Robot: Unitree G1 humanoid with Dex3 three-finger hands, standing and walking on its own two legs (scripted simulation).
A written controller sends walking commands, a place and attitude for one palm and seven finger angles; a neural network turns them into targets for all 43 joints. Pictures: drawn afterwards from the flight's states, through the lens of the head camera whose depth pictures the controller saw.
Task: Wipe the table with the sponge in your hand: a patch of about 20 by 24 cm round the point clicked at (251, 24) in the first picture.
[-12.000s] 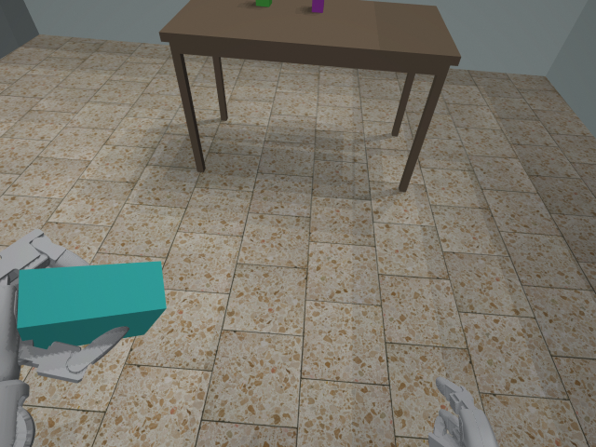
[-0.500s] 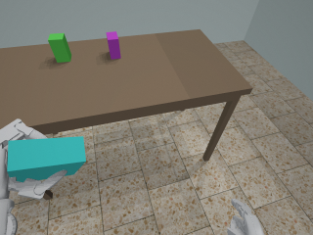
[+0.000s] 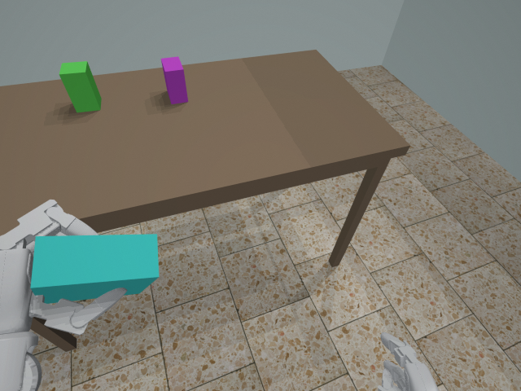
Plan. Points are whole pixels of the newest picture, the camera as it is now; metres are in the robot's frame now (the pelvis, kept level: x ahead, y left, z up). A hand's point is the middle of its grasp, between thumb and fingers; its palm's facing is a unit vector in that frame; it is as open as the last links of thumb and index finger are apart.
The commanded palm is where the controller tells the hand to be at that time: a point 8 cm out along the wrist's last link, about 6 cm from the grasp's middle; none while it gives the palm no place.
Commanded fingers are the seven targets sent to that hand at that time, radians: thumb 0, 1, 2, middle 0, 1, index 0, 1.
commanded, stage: shuffle to correct the standing spot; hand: left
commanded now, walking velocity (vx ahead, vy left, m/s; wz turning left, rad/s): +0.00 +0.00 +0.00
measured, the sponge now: (113, 269) +0.23 +0.19 +0.13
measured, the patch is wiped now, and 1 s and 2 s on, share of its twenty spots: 0.00 0.00 0.00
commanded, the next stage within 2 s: come to a stop and stand still in 1.44 s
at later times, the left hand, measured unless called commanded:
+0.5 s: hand (49, 231) +0.27 +0.28 +0.15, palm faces +0.45 -0.83 -0.35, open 9.2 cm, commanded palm +0.21 +0.30 +0.18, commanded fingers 0.00 0.10 1.30 -1.20 -1.60 -1.20 -1.60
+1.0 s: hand (64, 172) +0.35 +0.29 +0.17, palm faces +0.30 -0.83 -0.47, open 9.2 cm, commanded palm +0.31 +0.33 +0.18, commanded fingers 0.00 0.10 1.30 -1.20 -1.60 -1.20 -1.60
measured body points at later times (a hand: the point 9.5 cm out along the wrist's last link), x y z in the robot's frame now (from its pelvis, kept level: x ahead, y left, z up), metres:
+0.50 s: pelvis +0.04 +0.02 -0.02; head +0.04 +0.03 +0.43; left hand +0.24 +0.32 +0.17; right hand +0.23 -0.20 -0.09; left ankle +0.00 +0.08 -0.74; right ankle +0.04 -0.12 -0.74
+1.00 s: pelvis +0.12 +0.07 -0.01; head +0.13 +0.05 +0.44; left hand +0.33 +0.33 +0.19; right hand +0.24 -0.19 -0.11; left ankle +0.18 +0.24 -0.64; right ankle +0.14 -0.02 -0.74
